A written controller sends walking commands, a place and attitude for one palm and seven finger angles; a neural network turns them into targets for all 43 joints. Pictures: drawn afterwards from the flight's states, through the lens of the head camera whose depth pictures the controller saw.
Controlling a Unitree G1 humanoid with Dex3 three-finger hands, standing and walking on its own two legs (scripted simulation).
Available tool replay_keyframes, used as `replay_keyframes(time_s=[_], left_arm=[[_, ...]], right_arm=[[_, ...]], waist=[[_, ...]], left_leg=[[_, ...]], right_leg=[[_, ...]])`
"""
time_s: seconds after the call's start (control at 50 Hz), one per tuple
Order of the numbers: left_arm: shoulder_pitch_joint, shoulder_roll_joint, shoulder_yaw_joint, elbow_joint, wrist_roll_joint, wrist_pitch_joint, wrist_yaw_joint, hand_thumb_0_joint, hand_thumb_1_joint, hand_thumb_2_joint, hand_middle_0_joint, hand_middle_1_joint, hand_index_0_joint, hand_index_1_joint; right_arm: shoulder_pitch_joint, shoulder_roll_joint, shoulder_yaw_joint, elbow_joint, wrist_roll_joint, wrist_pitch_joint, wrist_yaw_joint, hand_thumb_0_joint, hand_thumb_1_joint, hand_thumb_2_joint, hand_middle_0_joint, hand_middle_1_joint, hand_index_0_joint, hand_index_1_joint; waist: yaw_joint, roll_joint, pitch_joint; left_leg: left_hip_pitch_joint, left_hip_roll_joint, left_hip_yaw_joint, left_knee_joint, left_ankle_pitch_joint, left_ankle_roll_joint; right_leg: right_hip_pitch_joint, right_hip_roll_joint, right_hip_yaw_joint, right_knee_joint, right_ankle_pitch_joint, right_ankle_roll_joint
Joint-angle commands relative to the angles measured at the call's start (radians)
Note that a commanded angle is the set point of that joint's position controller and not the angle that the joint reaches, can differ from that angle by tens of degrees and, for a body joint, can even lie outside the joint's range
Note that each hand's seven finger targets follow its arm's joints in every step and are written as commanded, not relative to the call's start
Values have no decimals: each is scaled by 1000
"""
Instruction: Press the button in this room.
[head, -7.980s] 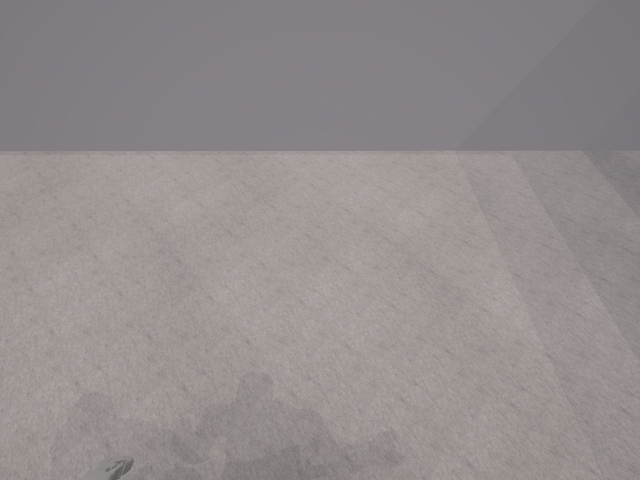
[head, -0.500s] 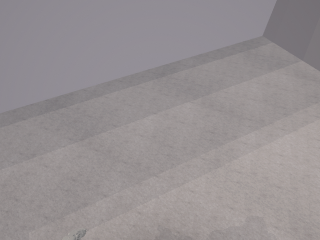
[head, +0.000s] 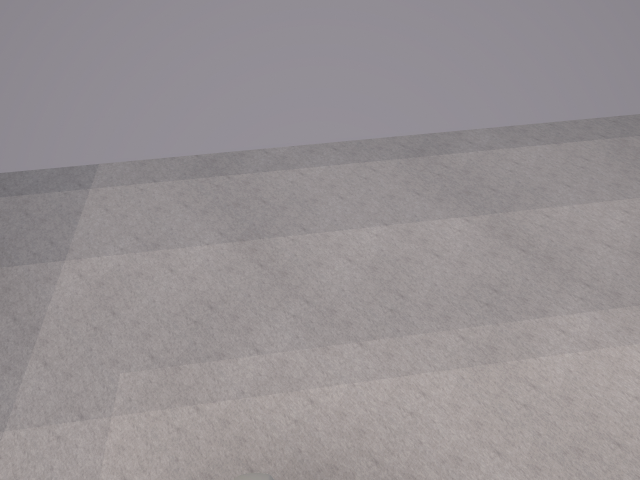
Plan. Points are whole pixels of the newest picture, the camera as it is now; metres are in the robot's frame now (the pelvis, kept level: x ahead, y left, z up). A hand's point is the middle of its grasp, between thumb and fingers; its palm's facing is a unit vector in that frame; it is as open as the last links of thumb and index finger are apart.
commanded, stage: turn or walk to find it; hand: left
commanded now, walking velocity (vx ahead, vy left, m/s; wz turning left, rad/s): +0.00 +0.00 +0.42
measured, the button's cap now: out of the picture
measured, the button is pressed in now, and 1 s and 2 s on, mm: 0 0 0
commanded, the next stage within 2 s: none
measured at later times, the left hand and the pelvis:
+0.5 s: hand out of the picture +0.03 +0.24 -0.16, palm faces +0.20 -0.95 -0.26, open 7.4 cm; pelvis -0.02 +0.02 +0.00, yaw +10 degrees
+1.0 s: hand out of the picture -0.08 +0.19 -0.16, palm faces +0.44 -0.86 -0.25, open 7.4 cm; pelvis -0.05 -0.01 +0.00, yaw +25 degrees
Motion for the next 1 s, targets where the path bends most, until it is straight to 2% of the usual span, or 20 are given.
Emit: replay_keyframes(time_s=[0.0,0.02,0.04,0.06,0.08,0.1,0.12,0.16,0.22,0.42,0.52,0.54,0.56,0.58,0.6,0.64,0.7,0.82,0.94,0.98], left_arm=[[18,227,58,-37,-6,-7,15,0,900,900,-200,-300,-200,-300],[16,223,58,-38,-12,-2,12,0,900,900,-200,-300,-200,-300],[14,201,53,-44,-21,5,10,0,900,900,-200,-300,-200,-300],[18,138,43,-72,-29,13,4,0,900,900,-200,-300,-200,-300],[-44,116,24,-101,-20,23,6,0,900,900,-200,-300,-200,-300],[-76,135,28,-106,-17,29,5,0,900,900,-200,-300,-200,-300],[-70,123,33,-84,-12,35,6,0,900,900,-200,-300,-200,-300],[-60,148,41,-59,-17,35,-3,0,900,900,-200,-300,-200,-300],[-25,144,40,-38,-17,30,-8,0,900,900,-200,-300,-200,-300],[-130,113,30,-104,-25,26,2,0,900,900,-200,-300,-200,-300],[-35,113,30,-91,-33,6,7,0,900,900,-200,-300,-200,-300],[3,133,35,-80,-31,-2,10,0,900,900,-200,-300,-200,-300],[32,204,49,-77,-18,-13,17,0,900,900,-200,-300,-200,-300],[38,277,62,-85,-9,-15,21,0,900,900,-200,-300,-200,-300],[20,268,57,-102,-17,-8,23,0,900,900,-200,-300,-200,-300],[-104,205,50,-126,-21,-9,23,0,900,900,-200,-300,-200,-300],[-132,150,30,-128,-22,-18,17,0,900,900,-200,-300,-200,-300],[-23,173,39,-90,-13,-21,20,0,900,900,-200,-300,-200,-300],[51,224,56,-53,-3,-13,15,0,900,900,-200,-300,-200,-300],[36,233,58,-47,-5,-9,14,0,900,900,-200,-300,-200,-300]], right_arm=[[7,-42,0,-79,4,-52,-2,0,-900,-900,200,300,200,300],[31,-50,-2,-73,2,-57,-2,0,-900,-900,200,300,200,300],[68,-92,-9,-66,1,-67,-1,0,-900,-900,200,300,200,300],[89,-190,-31,-72,-9,-73,-6,0,-900,-900,200,300,200,300],[120,-244,-42,-66,-10,-64,-14,0,-900,-900,200,300,200,300],[102,-229,-36,-66,-11,-62,-19,0,-900,-900,200,300,200,300],[63,-193,-26,-66,-12,-70,-29,0,-900,-900,200,300,200,300],[-18,-157,-9,-91,-10,-70,-34,0,-900,-900,200,300,200,300],[-17,-152,-8,-100,-4,-80,-32,0,-900,-900,200,300,200,300],[59,-157,-27,-89,-16,-71,-28,0,-900,-900,200,300,200,300],[25,-151,-35,-103,-13,-64,-23,0,-900,-900,200,300,200,300],[17,-136,-34,-105,-6,-65,-20,0,-900,-900,200,300,200,300],[34,-79,-27,-113,4,-64,-13,0,-900,-900,200,300,200,300],[14,-39,-20,-142,-1,-64,-12,0,-900,-900,200,300,200,300],[1,-91,-36,-143,-8,-50,-13,0,-900,-900,200,300,200,300],[34,-85,-43,-91,-15,-25,-4,0,-900,-900,200,300,200,300],[93,-64,-39,-54,-15,-21,7,0,-900,-900,200,300,200,300],[22,-59,-28,-67,-13,-22,5,0,-900,-900,200,300,200,300],[-59,-36,-2,-92,1,-44,0,0,-900,-900,200,300,200,300],[-27,-41,-2,-89,4,-49,-3,0,-900,-900,200,300,200,300]], waist=[[-4,-188,-125],[-22,-157,-132],[-50,-43,-153],[-62,249,-138],[-87,287,-119],[-78,174,-85],[-62,241,-88],[-34,205,-37],[-19,117,-65],[-61,136,-89],[-11,121,-145],[9,78,-162],[19,-110,-177],[34,-335,-133],[32,-226,-117],[-28,-177,-28],[-59,-146,4],[-7,-161,-28],[39,-213,-93],[19,-222,-113]], left_leg=[[43,-9,50,-241,61,20],[138,-17,61,-347,175,28],[261,29,-6,-465,287,47],[354,261,-330,-535,493,141],[299,373,-409,-560,669,240],[237,372,-341,-557,626,257],[234,295,-306,-556,639,221],[191,219,-234,-546,618,200],[224,176,-191,-547,635,192],[238,192,-333,-520,598,246],[122,132,-356,-426,613,202],[40,89,-327,-377,500,157],[-135,-5,-230,-242,250,91],[-265,-126,-88,-20,-107,34],[-215,-83,-124,154,-125,38],[-214,-54,-138,323,-7,35],[-216,-37,-96,390,118,12],[-214,-3,-57,257,81,-18],[-84,-15,27,-76,-20,-1],[-10,-24,47,-173,25,10]], right_leg=[[124,-261,197,-89,390,-88],[64,-232,155,-40,337,-47],[-38,-190,111,81,232,5],[-284,-49,60,282,-139,88],[-333,0,139,436,-368,101],[-314,-19,199,511,-314,91],[-330,-17,231,537,-264,97],[-326,-3,250,594,-154,101],[-311,11,244,604,-87,117],[-237,50,256,346,-178,119],[17,94,231,-19,-16,98],[141,66,244,-154,94,93],[294,-110,401,-237,90,46],[261,-332,619,-263,200,-65],[114,-379,583,-270,215,-129],[-13,-255,471,-305,19,-93],[-20,-166,303,-274,109,-47],[96,-208,274,-241,212,-84],[184,-240,237,-123,529,-115],[158,-243,225,-88,527,-99]])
